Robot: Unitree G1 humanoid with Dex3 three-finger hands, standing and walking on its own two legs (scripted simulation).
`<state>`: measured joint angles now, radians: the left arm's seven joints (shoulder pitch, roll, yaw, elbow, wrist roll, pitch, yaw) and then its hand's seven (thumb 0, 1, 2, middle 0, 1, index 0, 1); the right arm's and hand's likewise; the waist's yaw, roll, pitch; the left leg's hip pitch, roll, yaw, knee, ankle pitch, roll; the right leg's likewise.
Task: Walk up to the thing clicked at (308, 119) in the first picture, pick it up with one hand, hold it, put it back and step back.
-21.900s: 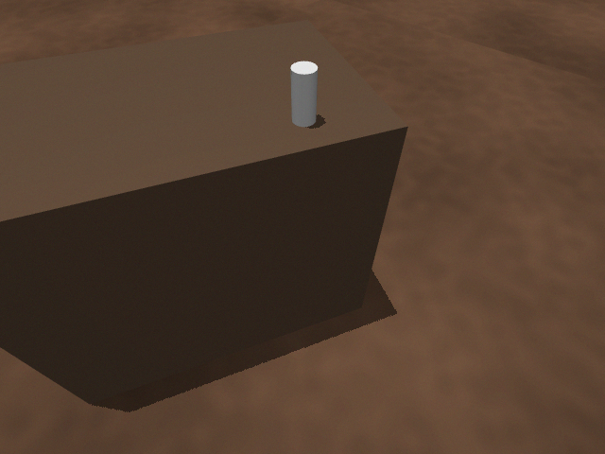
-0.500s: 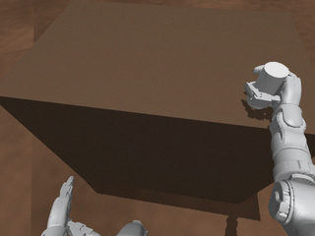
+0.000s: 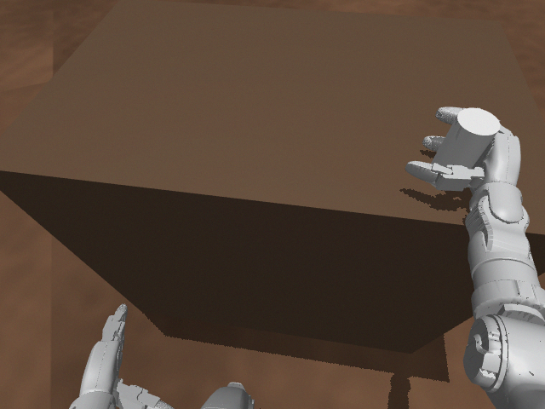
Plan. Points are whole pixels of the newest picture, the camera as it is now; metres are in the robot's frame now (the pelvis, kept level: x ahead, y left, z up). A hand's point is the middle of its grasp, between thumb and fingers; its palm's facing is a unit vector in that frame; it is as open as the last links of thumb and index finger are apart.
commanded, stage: open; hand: right
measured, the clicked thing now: (458, 152) +0.46 -0.20 +0.11
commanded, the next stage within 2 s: withdraw in 0.08 s
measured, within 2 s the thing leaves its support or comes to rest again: neither
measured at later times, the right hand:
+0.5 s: hand (514, 112) +0.46 -0.24 +0.18, palm faces +0.26 +0.97 -0.02, open 15.1 cm
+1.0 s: hand out of the picture +0.43 -0.37 +0.26, palm faces +0.55 +0.80 -0.24, open 17.5 cm
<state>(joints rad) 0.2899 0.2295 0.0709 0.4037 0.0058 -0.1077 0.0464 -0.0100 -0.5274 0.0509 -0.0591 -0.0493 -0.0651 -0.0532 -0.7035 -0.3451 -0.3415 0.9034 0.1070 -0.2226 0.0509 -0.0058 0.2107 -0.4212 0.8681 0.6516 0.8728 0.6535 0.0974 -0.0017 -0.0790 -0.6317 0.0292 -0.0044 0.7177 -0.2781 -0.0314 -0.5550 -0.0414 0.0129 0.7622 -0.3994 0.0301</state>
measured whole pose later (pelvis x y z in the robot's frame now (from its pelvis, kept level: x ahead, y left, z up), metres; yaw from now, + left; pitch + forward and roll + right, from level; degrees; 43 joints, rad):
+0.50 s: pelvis +0.01 +0.00 +0.01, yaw +0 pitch +8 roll +1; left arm 0.30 0.25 0.08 0.45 -0.02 -0.07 0.06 -0.01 -0.51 0.04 -0.05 -0.05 -0.06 -0.05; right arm -0.72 -0.44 -0.39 0.79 0.11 -0.11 0.06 -0.01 0.35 -0.20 0.32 0.27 0.32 0.27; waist 0.07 -0.02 -0.10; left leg -0.53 0.03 0.00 0.66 -0.28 -0.03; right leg -0.45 -0.04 0.02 0.70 -0.39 0.03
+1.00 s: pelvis +0.01 +0.00 +0.02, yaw +0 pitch +7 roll +0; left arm 0.34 0.26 0.05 0.44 -0.04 -0.08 0.02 -0.01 -0.51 0.05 -0.06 -0.05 -0.07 -0.05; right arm -0.82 -0.77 -0.48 0.89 -0.03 -0.05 0.04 -0.01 0.57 -0.04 0.07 0.06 0.07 0.06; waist 0.03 -0.01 -0.06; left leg -0.47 0.03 0.00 0.57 -0.22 -0.03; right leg -0.40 -0.04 0.01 0.61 -0.34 0.03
